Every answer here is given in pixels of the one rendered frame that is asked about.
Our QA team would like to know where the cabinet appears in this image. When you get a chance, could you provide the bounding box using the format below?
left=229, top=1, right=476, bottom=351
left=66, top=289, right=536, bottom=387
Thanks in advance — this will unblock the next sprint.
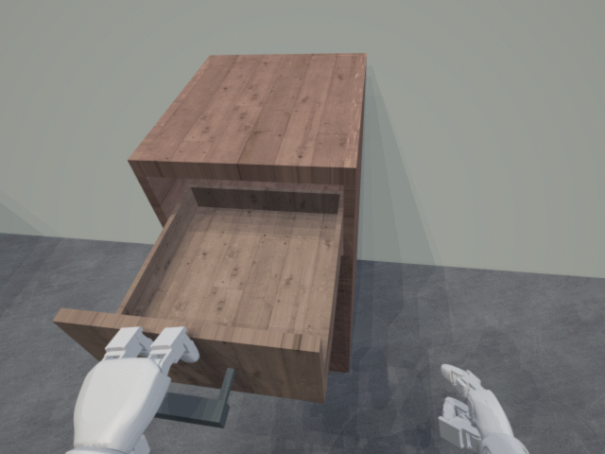
left=128, top=53, right=367, bottom=373

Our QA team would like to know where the handle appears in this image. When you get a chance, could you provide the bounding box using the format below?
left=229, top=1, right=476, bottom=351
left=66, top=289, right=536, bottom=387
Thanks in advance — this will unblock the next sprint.
left=154, top=368, right=235, bottom=428

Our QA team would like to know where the drawer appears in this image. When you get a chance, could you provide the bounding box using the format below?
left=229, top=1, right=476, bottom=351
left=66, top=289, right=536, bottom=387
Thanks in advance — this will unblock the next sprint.
left=52, top=184, right=344, bottom=404

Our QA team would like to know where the left robot hand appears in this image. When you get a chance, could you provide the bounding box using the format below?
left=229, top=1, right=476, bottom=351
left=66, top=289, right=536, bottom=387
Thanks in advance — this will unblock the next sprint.
left=74, top=326, right=199, bottom=454

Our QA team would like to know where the right robot forearm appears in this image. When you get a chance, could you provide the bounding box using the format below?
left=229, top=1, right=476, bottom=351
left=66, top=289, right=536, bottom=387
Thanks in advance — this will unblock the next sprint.
left=480, top=434, right=529, bottom=454

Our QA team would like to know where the right robot hand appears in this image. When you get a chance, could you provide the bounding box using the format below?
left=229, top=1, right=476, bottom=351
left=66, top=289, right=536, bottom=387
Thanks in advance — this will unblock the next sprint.
left=439, top=364, right=514, bottom=454

